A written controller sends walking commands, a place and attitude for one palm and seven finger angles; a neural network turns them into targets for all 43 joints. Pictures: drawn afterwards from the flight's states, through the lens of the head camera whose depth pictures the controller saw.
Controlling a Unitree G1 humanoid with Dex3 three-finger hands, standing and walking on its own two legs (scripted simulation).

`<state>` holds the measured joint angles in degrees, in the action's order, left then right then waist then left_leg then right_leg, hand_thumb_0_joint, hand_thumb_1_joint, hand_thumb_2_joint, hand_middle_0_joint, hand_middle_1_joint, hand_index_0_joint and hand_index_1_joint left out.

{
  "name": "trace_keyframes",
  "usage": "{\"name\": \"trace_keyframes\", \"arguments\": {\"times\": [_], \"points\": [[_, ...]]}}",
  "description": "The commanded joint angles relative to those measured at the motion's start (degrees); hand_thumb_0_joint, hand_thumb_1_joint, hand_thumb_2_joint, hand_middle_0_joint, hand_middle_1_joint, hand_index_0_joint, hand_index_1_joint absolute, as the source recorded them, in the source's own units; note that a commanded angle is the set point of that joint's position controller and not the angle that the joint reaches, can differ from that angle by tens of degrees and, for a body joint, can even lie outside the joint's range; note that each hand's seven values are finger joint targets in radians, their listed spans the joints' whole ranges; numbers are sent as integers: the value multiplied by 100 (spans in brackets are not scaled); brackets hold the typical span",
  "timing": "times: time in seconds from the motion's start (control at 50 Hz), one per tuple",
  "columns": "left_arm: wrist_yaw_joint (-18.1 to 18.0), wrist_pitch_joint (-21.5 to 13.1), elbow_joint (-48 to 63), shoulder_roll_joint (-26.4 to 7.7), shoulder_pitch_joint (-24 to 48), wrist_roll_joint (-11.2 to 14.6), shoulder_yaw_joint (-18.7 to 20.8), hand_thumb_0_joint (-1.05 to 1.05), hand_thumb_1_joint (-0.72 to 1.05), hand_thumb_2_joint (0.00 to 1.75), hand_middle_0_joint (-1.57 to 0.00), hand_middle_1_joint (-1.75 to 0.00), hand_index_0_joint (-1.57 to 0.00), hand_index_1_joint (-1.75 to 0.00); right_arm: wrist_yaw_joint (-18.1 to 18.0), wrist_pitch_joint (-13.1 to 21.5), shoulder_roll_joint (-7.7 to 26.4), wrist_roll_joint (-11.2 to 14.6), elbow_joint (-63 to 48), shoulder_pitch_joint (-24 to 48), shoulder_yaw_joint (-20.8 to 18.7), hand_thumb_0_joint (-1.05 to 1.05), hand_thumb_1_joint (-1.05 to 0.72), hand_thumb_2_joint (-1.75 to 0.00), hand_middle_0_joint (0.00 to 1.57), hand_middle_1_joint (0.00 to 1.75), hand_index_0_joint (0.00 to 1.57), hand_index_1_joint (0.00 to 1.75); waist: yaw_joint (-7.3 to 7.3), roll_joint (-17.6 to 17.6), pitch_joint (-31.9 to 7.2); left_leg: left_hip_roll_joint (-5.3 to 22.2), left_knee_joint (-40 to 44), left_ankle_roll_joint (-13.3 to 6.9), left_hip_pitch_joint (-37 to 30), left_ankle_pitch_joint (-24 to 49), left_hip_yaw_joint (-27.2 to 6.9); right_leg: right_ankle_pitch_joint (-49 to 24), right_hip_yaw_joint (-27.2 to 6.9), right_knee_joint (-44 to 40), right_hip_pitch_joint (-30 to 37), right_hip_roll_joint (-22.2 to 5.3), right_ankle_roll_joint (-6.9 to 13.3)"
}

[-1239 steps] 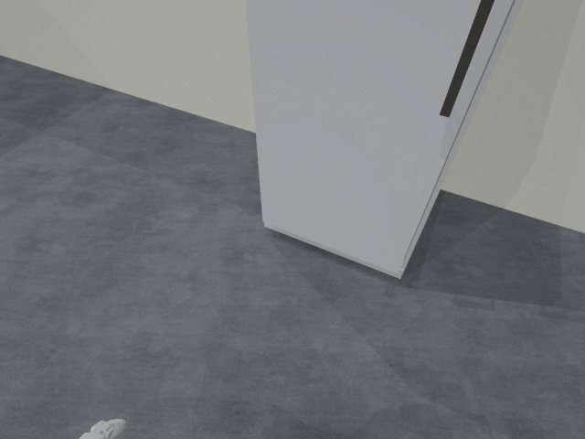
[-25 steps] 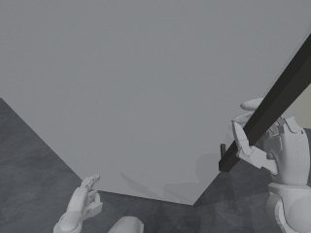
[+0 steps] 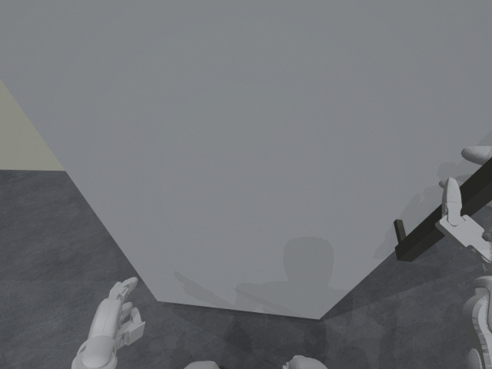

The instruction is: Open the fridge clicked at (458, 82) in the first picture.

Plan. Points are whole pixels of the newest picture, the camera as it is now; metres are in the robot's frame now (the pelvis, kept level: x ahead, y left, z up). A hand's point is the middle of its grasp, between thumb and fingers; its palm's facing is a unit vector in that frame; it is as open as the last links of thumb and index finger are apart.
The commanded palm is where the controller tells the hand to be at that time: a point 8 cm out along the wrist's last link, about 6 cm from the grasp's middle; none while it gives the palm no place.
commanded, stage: walk backward, drawing the door open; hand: right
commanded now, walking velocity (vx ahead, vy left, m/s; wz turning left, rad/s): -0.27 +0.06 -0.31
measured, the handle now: (484, 162) +0.33 -0.21 +0.23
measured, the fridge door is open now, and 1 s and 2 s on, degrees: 6 47 83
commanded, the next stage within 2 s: stop walking and hold the door back in 1.78 s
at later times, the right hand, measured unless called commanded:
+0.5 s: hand out of the picture +0.10 -0.13 +0.19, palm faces +0.32 +0.93 -0.17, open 6.6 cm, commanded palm +0.06 -0.17 +0.19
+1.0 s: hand out of the picture -0.06 -0.02 +0.18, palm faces +0.46 +0.86 -0.22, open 7.3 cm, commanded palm -0.11 -0.05 +0.19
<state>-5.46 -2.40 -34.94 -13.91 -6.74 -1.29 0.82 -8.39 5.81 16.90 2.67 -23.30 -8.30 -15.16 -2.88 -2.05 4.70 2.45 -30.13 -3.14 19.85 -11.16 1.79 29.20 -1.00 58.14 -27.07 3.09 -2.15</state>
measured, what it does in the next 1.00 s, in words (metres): walks backwards, turning right: right foot, then left foot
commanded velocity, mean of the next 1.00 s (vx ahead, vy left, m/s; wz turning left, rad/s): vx -0.20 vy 0.25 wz -0.62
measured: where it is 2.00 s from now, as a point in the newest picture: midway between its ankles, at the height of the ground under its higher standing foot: outside the picture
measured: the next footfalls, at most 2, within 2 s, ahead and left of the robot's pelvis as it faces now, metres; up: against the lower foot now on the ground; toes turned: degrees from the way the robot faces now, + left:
right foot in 0.20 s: -0.06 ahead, -0.13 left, +0.00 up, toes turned -5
left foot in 0.54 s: -0.15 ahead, +0.17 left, +0.00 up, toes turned -13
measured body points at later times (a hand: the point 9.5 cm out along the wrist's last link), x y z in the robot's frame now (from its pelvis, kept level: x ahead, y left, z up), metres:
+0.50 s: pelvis -0.15 +0.06 +0.00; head -0.11 +0.06 +0.44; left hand +0.04 +0.20 -0.12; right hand +0.08 -0.18 +0.20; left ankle -0.17 +0.18 -0.72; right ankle -0.10 -0.13 -0.74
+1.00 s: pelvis -0.25 +0.21 -0.01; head -0.21 +0.19 +0.44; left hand +0.02 +0.31 -0.09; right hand -0.09 -0.06 +0.20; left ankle -0.19 +0.26 -0.67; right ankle -0.32 +0.07 -0.74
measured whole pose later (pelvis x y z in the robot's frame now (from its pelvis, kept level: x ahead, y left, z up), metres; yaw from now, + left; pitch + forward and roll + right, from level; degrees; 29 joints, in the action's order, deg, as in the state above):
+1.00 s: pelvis -0.25 +0.21 -0.01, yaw -33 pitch -1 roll -1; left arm -3.7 -6.3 -33.2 -8.4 -9.2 -2.8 1.6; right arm -2.1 6.5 13.6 -0.4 -27.5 -4.6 1.2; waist -4.3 -0.8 6.3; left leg -0.8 -62.9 1.1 30.5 -28.0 4.7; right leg 14.0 -0.2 28.0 -12.6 -3.0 -2.4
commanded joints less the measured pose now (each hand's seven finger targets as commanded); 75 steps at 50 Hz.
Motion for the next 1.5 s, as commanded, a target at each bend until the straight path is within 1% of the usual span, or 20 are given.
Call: {"name": "trace_keyframes", "arguments": {"times": [0.0,0.14,0.2,0.22,0.28,0.46,0.5,0.56,0.62,0.72,0.84,0.88,0.9,0.92,1.02,1.12,1.16,1.22,1.28,1.48], "points": [[-67,-298,939,-134,325,-34,8,0,90,90,-20,-30,-20,-30,-271,826,1191,-61,-1874,1042,-819,0,-90,-90,45,140,45,140,339,-577,-2254,1671,276,-699,-2149,4955,-1036,108,82,-785,162,-84,49],[-12,-270,1056,-308,-116,-38,118,0,90,90,-20,-30,-20,-30,-186,931,815,-14,-1846,1302,-293,0,-90,-90,45,140,45,140,173,-192,-2544,1270,92,-329,-1960,3304,-450,-1373,137,-3165,1361,-233,125],[75,-369,1246,-554,-36,41,192,0,90,90,-20,-30,-20,-30,-84,1057,759,54,-2100,1855,114,0,-90,-90,45,140,45,140,204,1969,-2043,-139,-1473,513,545,-998,206,-6395,-2258,-3746,2743,-2412,998],[214,-447,1096,-382,-54,37,147,0,90,90,-20,-30,-20,-30,1,1062,580,-5,-1931,1933,261,0,-90,-90,45,140,45,140,267,1558,-1957,-230,-2359,389,736,-1973,-174,-7011,-2031,-3643,2759,-2584,1252],[270,-534,852,-362,80,15,186,0,90,90,-20,-30,-20,-30,121,926,497,-70,-1876,1969,306,0,-90,-90,45,140,45,140,190,1539,-1070,-213,-2767,512,587,-1410,-413,-5504,-1722,-3855,1474,-2184,1273],[296,-645,659,-238,410,17,128,0,90,90,-20,-30,-20,-30,171,568,274,51,-2178,1632,591,0,-90,-90,45,140,45,140,266,1584,-1638,-545,252,547,-1259,-1015,-85,-3017,-1883,-3869,1322,-1571,878],[311,-615,598,-119,347,64,143,0,90,90,-20,-30,-20,-30,186,583,596,30,-2259,1511,371,0,-90,-90,45,140,45,140,254,645,-1858,-187,1498,401,-1684,-1,-260,-2294,-1386,-3259,1366,-983,496],[213,-564,675,-108,474,156,317,0,90,90,-20,-30,-20,-30,181,588,721,38,-2030,1373,-6,0,-90,-90,45,140,45,140,375,-1649,-1890,1761,1064,-432,-1431,2515,-1167,328,-169,363,5,50,18],[100,-505,759,217,502,-34,91,0,90,90,-20,-30,-20,-30,344,563,265,-70,-2076,747,419,0,-90,-90,45,140,45,140,405,-514,-1777,1486,410,-581,-2118,3688,-303,133,106,766,-631,-202,-96],[-37,-495,962,170,391,-154,77,0,90,90,-20,-30,-20,-30,369,668,218,-87,-2372,774,539,0,-90,-90,45,140,45,140,486,-735,-1637,1519,626,-771,-2171,3508,-199,360,719,-616,-139,-299,3],[-10,-568,1035,17,-342,-132,219,0,90,90,-20,-30,-20,-30,373,712,34,-87,-2665,1316,1103,0,-90,-90,45,140,45,140,-69,69,-2188,914,-902,-251,-1410,3481,555,-1731,847,-3596,2012,-415,106],[38,-670,1123,-401,-239,-168,391,0,90,90,-20,-30,-20,-30,453,879,-80,-90,-2632,1624,1367,0,-90,-90,45,140,45,140,-47,1954,-1858,-182,-3092,671,1911,-1522,454,-6436,-2899,-4114,4051,-3126,1260],[124,-645,983,-412,-237,-231,380,0,90,90,-20,-30,-20,-30,520,965,63,-366,-2267,1503,1285,0,-90,-90,45,140,45,140,43,1521,-1756,-42,-3943,685,2246,-2652,-289,-7438,-3833,-3904,4094,-3910,1802],[224,-658,1024,-454,75,-194,385,0,90,90,-20,-30,-20,-30,575,989,102,-383,-2257,1460,1141,0,-90,-90,45,140,45,140,122,737,-1499,-21,-4277,515,2223,-2291,-706,-6683,-3304,-3870,3525,-3920,1878],[348,-785,738,-388,184,53,420,0,90,90,-20,-30,-20,-30,664,683,-353,-201,-2347,1702,1426,0,-90,-90,45,140,45,140,201,1216,-998,-89,-2751,623,377,-752,-317,-3714,-580,-3879,1469,-2069,737],[413,-719,949,-274,328,208,311,0,90,90,-20,-30,-20,-30,500,547,-102,-90,-2209,1745,1060,0,-90,-90,45,140,45,140,212,1935,-1270,-449,-1171,785,-1015,-1257,212,-1804,-790,-3929,816,-1808,823],[424,-730,906,-180,400,236,264,0,90,90,-20,-30,-20,-30,423,588,164,-111,-2174,1709,705,0,-90,-90,45,140,45,140,339,1403,-1357,-420,152,824,-1830,-659,383,-949,-658,-3285,345,-1344,547],[321,-711,881,163,669,189,203,0,90,90,-20,-30,-20,-30,366,616,955,-175,-2445,1526,103,0,-90,-90,45,140,45,140,525,-1903,-1375,1992,1526,-346,-806,503,-1782,1093,26,1318,-381,-37,12],[215,-675,776,103,809,83,244,0,90,90,-20,-30,-20,-30,460,700,656,-107,-2405,1251,122,0,-90,-90,45,140,45,140,393,-921,-1142,1781,773,-674,-1123,1709,-886,473,-41,2471,-709,-410,-106],[38,-545,999,-53,-86,-29,214,0,90,90,-20,-30,-20,-30,348,729,306,-31,-2465,953,514,0,-90,-90,45,140,45,140,95,-8,-1917,1218,-532,-434,-1258,2703,305,-1222,801,-3355,1786,-487,51]]}}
